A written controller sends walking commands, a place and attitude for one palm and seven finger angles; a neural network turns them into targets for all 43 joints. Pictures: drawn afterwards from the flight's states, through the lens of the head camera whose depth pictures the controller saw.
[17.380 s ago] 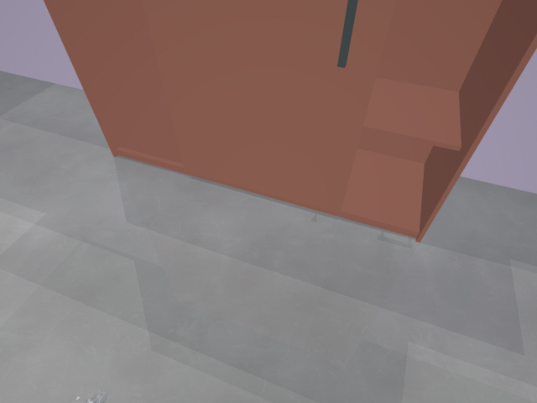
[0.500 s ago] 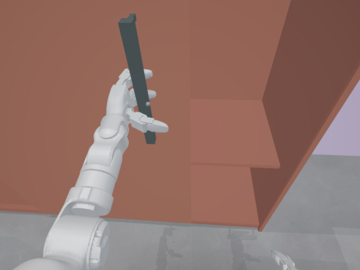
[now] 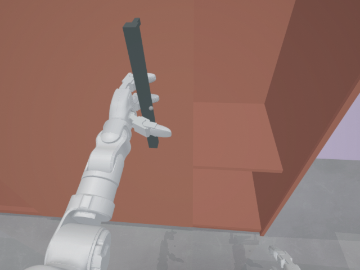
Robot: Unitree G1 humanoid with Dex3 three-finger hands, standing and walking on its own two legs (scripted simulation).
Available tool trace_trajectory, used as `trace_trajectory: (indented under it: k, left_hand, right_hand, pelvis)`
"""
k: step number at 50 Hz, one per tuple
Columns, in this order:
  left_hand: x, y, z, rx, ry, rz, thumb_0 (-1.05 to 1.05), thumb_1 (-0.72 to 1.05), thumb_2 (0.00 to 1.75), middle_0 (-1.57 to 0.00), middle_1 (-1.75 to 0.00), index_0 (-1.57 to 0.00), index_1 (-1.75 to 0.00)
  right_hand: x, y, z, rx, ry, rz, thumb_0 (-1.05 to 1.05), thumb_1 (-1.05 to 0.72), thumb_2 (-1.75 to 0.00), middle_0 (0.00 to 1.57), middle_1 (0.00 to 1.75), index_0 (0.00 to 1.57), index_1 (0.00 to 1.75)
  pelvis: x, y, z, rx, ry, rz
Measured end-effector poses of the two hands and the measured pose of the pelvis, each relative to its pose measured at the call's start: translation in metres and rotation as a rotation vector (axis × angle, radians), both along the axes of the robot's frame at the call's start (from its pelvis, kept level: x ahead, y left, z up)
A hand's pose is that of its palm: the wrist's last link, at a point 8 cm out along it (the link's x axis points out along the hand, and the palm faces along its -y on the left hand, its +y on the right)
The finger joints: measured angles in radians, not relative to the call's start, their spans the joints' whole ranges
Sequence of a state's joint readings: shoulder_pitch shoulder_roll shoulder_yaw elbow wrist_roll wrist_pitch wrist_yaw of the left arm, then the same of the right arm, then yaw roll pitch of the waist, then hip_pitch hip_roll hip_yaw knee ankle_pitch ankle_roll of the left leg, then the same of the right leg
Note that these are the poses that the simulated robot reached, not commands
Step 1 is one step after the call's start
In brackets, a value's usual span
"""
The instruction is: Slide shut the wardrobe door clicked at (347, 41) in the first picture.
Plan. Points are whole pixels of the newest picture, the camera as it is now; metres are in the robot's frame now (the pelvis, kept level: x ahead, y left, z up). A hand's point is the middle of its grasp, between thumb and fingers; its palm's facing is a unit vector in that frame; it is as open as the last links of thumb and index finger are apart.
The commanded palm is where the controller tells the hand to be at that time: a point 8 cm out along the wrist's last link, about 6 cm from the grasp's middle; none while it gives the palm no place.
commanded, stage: grip the handle and tug to test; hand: left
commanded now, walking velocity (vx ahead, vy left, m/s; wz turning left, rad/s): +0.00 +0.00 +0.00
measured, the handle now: (146, 93) +0.47 +0.10 +0.17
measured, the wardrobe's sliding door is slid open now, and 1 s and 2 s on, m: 0.36 0.36 0.36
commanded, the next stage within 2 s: tug the door sideways, standing still in 1.50 s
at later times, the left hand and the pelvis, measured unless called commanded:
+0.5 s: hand (150, 107) +0.41 +0.08 +0.18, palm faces -0.04 -1.00 -0.01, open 10.4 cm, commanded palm +0.38 +0.13 +0.17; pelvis +0.00 +0.00 +0.00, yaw +0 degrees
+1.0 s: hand (150, 106) +0.41 +0.08 +0.18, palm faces -0.03 -1.00 +0.00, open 6.2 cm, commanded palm +0.39 +0.13 +0.17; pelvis +0.00 +0.00 +0.00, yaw +0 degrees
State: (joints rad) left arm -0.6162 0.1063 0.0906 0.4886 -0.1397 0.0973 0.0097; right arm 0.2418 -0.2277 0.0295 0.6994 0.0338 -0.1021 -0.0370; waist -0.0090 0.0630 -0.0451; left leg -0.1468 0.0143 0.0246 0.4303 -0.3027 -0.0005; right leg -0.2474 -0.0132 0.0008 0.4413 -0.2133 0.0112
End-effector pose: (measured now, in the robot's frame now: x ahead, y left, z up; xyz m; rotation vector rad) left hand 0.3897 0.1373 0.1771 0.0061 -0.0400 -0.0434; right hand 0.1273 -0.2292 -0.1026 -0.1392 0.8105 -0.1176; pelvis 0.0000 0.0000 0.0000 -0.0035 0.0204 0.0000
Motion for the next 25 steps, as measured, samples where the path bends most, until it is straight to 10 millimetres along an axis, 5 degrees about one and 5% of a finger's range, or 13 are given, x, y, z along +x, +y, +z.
trace_trajectory:
  k: [11,25]
  left_hand:
    - [0.0,0.0,0.001,0.003,0.006,0.004,-0.01,-0.44,0.33,-0.27,-1.21,-0.23,-1.18]
    - [0.002,0.002,0.001,0.004,0.01,0.0,0.0,0.08,0.55,-0.31,-1.27,-0.28,-1.23]
  right_hand:
    - [-0.001,0.005,-0.001,0.001,0.011,0.006,0.02,-0.9,-0.9,0.2,0.3,0.2,0.3]
    - [-0.013,0.002,-0.003,-0.006,0.034,-0.011,0.02,-0.9,-0.9,0.2,0.3,0.2,0.3]
  pelvis:
    - [-0.001,0.002,0.0,-0.001,-0.002,0.005]
    - [-0.003,0.002,0.0,-0.001,-0.003,0.0]
